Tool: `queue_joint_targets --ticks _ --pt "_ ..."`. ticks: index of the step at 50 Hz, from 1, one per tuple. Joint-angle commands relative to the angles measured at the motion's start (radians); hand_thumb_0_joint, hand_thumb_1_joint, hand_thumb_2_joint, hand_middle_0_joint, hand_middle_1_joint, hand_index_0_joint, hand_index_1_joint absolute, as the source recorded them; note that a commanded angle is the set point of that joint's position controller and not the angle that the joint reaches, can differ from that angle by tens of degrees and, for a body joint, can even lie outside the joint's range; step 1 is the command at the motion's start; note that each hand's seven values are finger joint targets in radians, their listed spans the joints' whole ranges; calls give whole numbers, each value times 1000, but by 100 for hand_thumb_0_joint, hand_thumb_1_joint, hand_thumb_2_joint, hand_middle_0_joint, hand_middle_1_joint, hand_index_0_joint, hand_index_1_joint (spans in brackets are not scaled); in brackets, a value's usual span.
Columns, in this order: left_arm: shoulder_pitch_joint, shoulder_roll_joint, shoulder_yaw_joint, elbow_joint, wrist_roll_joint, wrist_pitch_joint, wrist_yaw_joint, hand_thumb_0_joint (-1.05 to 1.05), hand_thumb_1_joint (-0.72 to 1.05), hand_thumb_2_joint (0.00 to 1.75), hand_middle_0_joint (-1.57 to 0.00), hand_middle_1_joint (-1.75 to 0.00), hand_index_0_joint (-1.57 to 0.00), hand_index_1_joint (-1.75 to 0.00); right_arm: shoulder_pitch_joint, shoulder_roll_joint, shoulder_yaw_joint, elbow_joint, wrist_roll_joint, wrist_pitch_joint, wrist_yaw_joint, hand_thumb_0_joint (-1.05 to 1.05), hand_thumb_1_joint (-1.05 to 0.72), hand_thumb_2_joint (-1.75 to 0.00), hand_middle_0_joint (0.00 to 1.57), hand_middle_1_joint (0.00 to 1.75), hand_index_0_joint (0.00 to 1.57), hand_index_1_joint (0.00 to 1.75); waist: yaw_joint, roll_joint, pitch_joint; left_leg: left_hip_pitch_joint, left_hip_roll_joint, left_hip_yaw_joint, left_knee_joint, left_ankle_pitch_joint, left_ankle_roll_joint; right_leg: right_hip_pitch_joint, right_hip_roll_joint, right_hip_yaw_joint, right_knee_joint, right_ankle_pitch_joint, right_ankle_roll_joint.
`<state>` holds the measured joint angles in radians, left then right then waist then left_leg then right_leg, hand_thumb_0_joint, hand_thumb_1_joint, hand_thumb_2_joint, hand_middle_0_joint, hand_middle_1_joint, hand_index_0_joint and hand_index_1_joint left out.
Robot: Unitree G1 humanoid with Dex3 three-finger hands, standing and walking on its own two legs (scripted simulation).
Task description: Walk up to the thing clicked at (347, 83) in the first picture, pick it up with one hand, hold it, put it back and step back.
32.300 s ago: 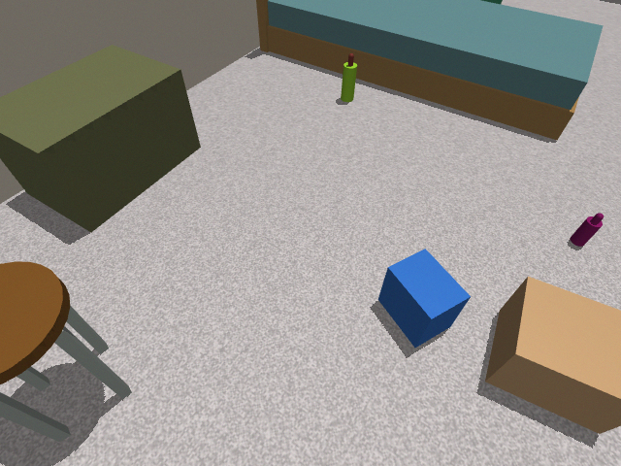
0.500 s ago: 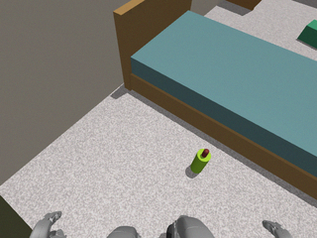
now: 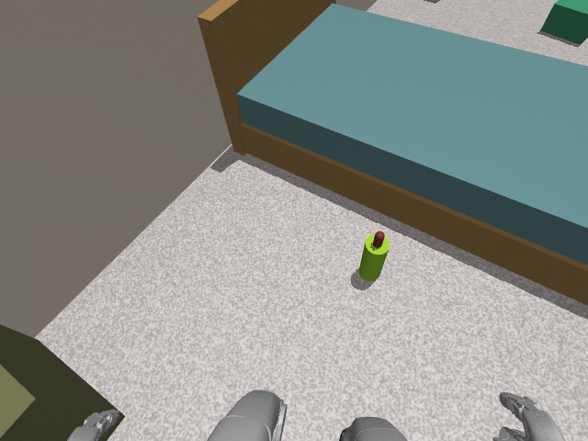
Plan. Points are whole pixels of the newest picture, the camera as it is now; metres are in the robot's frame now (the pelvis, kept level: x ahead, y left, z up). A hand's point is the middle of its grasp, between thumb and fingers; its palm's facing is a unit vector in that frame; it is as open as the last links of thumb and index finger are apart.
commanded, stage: step back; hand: right
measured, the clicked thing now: (374, 254) +0.67 -0.23 -0.63
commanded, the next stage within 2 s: none
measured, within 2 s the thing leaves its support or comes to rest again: neither
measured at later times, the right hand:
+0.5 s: hand out of the picture -0.04 -0.24 -0.15, palm faces +0.00 +0.91 -0.41, open 7.4 cm
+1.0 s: hand out of the picture -0.28 -0.19 -0.15, palm faces -0.02 +0.91 -0.42, open 7.4 cm
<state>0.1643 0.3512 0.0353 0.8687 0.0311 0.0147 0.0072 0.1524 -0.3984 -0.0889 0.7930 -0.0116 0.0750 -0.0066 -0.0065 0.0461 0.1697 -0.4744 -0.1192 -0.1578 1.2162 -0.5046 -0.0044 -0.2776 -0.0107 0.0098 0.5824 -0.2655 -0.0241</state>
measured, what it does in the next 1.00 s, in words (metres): walks backwards: left foot, then right foot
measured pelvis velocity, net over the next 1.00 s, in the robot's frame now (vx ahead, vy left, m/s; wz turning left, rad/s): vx -0.35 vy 0.08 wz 0.02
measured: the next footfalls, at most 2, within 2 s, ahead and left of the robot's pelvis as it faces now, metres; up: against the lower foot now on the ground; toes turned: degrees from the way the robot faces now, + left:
left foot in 0.20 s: -0.07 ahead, +0.17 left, +0.00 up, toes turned +0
right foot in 0.50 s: -0.14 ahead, -0.08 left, +0.00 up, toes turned +0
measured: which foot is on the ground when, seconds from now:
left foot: up 0.00-0.18, down 0.20-0.52, up 0.54-0.82, down 0.84-1.00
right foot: down 0.00-0.22, up 0.24-0.48, down 0.50-0.86, up 0.88-1.00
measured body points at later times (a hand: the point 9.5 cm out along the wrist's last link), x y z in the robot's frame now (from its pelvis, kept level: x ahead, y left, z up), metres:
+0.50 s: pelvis -0.17 +0.03 -0.02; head -0.11 +0.03 +0.43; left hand -0.09 +0.36 -0.14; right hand -0.04 -0.28 -0.12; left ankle -0.11 +0.17 -0.73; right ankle -0.18 -0.08 -0.74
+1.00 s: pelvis -0.35 +0.08 -0.01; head -0.31 +0.10 +0.44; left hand -0.24 +0.40 -0.13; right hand -0.28 -0.24 -0.12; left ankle -0.33 +0.21 -0.73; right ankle -0.31 -0.06 -0.67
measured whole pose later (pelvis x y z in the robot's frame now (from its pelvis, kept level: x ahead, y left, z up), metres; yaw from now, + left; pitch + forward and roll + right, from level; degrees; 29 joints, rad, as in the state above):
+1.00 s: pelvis -0.35 +0.08 -0.01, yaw +1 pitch -2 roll -1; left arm 0.16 0.43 0.06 0.86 0.01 0.05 0.01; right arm 0.21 -0.35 -0.06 0.88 -0.04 0.05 0.00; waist -0.03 -0.03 0.12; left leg -0.30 0.03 -0.04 0.69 -0.35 0.00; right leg -0.54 0.10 0.12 1.13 -0.44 0.02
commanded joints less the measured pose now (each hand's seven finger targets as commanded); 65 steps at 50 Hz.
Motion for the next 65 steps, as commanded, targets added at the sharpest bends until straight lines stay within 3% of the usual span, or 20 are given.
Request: queue_joint_targets --ticks 1,9,12,16,21,24,26,27,30,37,41,42,43,44,47,53,56,58,59,65 --pt "18 277 86 -102 -2 -26 35 0 90 90 -20 -30 -20 -30 7 -169 -57 -85 -10 -28 -11 0 -90 -90 20 30 20 30 36 -177 -193 -62 42 -15 -69 -19 -36 226 -262 225 -105 514 -235" --pt "-60 310 90 -137 -11 9 22 0 90 90 -20 -30 -20 -30 194 -156 -55 19 -18 -48 5 0 -90 -90 20 30 20 30 -32 -221 -277 351 90 164 -779 247 30 -10 -189 153 -4 203 -120" --pt "-95 250 85 -156 -21 16 37 0 90 90 -20 -30 -20 -30 32 -390 -102 -64 -40 -51 3 0 -90 -90 20 30 20 30 -58 271 -130 22 547 -456 -952 166 322 -207 87 116 537 -354 33" --pt "34 239 72 -91 -37 2 29 0 90 90 -20 -30 -20 -30 -116 -240 -64 -98 -35 -58 -16 0 -90 -90 20 30 20 30 33 131 -124 80 333 -62 -772 459 203 -165 113 119 626 -207 26" --pt "31 210 60 -97 -17 -9 26 0 90 90 -20 -30 -20 -30 -16 -223 -56 -97 -34 -47 -26 0 -90 -90 20 30 20 30 -28 167 -185 362 348 -62 -667 658 192 -165 45 32 181 -251 25" --pt "110 221 74 -48 -5 -18 25 0 90 90 -20 -30 -20 -30 -29 -207 -36 -108 -10 -25 -18 0 -90 -90 20 30 20 30 6 89 -226 284 294 -21 -519 582 130 38 39 -1 -177 85 7" --pt "30 417 111 -80 1 -16 15 0 90 90 -20 -30 -20 -30 -30 -163 -23 -132 2 -24 -22 0 -90 -90 20 30 20 30 2 -274 -221 7 52 142 -274 -18 28 69 -345 483 -221 345 -205" --pt "33 435 119 -90 8 -21 15 0 90 90 -20 -30 -20 -30 -99 -200 -44 -123 -14 -22 -33 0 -90 -90 20 30 20 30 57 -267 -194 47 56 8 -64 -161 17 -68 -422 613 -263 344 -303" --pt "-56 314 80 -86 8 -26 34 0 90 90 -20 -30 -20 -30 -2 -188 -44 -61 10 -16 -27 0 -90 -90 20 30 20 30 -35 -143 -183 -3 36 -53 114 -37 30 -7 -274 291 -144 474 -220" --pt "-1 307 86 -104 11 -4 30 0 90 90 -20 -30 -20 -30 10 -168 -36 -55 -8 -32 -8 0 -90 -90 20 30 20 30 19 -232 -230 69 107 79 -360 -26 -12 143 -259 250 -87 412 -219" --pt "-49 282 69 -107 -11 27 18 0 90 90 -20 -30 -20 -30 149 -178 -44 36 -22 -53 -10 0 -90 -90 20 30 20 30 -32 -194 -270 346 109 128 -793 249 29 -57 -148 149 51 192 -94" --pt "-31 220 52 -123 -14 25 15 0 90 90 -20 -30 -20 -30 145 -255 -66 23 -36 -60 -8 0 -90 -90 20 30 20 30 -24 16 -227 387 255 -138 -829 167 80 -277 -12 115 185 -69 -31" --pt "-70 212 62 -144 -17 25 32 0 90 90 -20 -30 -20 -30 66 -381 -93 -10 -33 -52 -6 0 -90 -90 20 30 20 30 -64 237 -191 131 523 -385 -925 158 266 -277 104 95 421 -341 25" --pt "-79 252 81 -133 -18 31 36 0 90 90 -20 -30 -20 -30 -3 -385 -90 -40 -32 -58 -13 0 -90 -90 20 30 20 30 -50 197 -122 -29 582 -445 -957 131 318 -226 58 192 570 -346 39" --pt "3 249 71 -71 -27 24 25 0 90 90 -20 -30 -20 -30 -111 -255 -52 -42 -40 -73 -26 0 -90 -90 20 30 20 30 30 81 -104 50 360 -94 -805 278 196 -219 111 156 646 -182 37" --pt "-30 243 69 -53 5 -3 -6 0 90 90 -20 -30 -20 -30 12 -274 -68 2 -43 -89 -17 0 -90 -90 20 30 20 30 -62 144 -133 259 372 -142 -831 -128 197 -183 18 46 197 -288 42" --pt "74 214 75 27 3 -28 -7 0 90 90 -20 -30 -20 -30 9 -241 -40 15 -31 -72 -4 0 -90 -90 20 30 20 30 -4 92 -153 136 314 -35 -699 -4 137 134 50 -4 -237 -141 5" --pt "58 337 94 28 17 -40 -2 0 90 90 -20 -30 -20 -30 -11 -134 -3 13 -5 -72 -1 0 -90 -90 20 30 20 30 19 -271 -130 -143 118 176 -413 -43 18 140 -281 582 -400 -584 -136" --pt "17 394 105 11 12 -43 -7 0 90 90 -20 -30 -20 -30 -86 -239 -37 28 -19 -76 -9 0 -90 -90 20 30 20 30 47 -191 -40 -43 168 67 -320 -80 17 -100 -349 653 -432 -666 -223" --pt "-28 276 77 32 16 -54 -11 0 90 90 -20 -30 -20 -30 13 -183 -27 108 -9 -94 24 0 -90 -90 20 30 20 30 7 -209 -91 178 129 168 -511 43 15 -59 -174 275 -316 -370 -121"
